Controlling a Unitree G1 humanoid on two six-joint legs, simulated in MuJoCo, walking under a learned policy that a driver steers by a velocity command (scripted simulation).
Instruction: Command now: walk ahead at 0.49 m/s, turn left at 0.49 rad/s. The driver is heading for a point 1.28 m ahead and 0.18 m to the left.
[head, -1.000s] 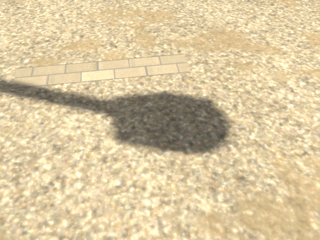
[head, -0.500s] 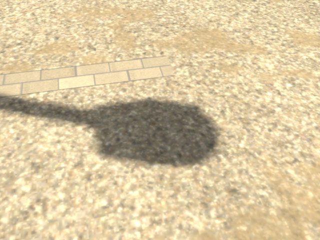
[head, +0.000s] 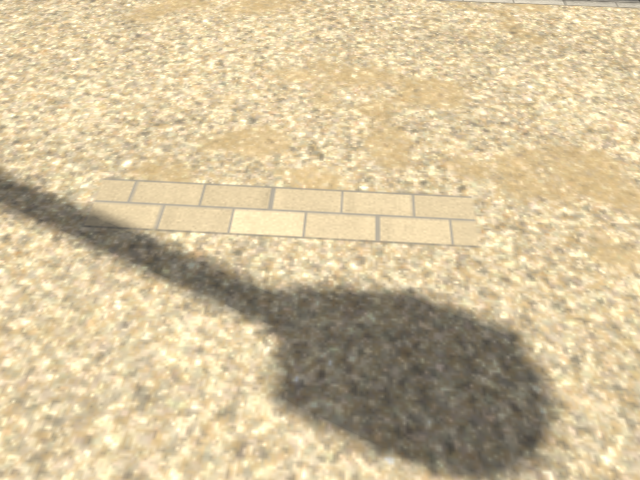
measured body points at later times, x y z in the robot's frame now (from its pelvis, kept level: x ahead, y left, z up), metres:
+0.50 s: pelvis +0.28 +0.08 +0.00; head +0.31 +0.11 +0.45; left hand +0.41 +0.38 -0.09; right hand +0.42 -0.17 -0.10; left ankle +0.25 +0.14 -0.74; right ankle +0.46 -0.08 -0.67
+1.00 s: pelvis +0.57 +0.11 +0.00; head +0.60 +0.11 +0.45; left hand +0.51 +0.37 -0.12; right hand +0.82 -0.08 -0.10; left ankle +0.60 +0.29 -0.67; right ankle +0.59 +0.02 -0.74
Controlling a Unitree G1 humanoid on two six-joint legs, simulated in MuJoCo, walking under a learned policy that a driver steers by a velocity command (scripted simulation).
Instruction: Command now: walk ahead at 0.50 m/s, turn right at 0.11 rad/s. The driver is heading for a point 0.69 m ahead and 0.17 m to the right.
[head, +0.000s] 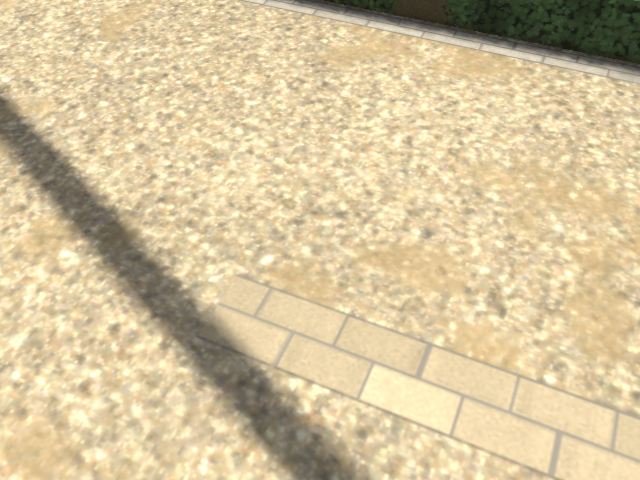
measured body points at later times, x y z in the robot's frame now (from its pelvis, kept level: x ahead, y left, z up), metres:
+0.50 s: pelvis +0.26 +0.04 +0.00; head +0.28 +0.04 +0.45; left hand +0.47 +0.28 -0.10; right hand +0.25 -0.25 -0.11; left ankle +0.26 +0.15 -0.75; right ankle +0.30 -0.13 -0.67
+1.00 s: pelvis +0.48 -0.11 +0.00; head +0.51 -0.14 +0.45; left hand +0.70 +0.09 -0.10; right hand +0.50 -0.44 -0.10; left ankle +0.66 +0.01 -0.67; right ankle +0.45 -0.17 -0.75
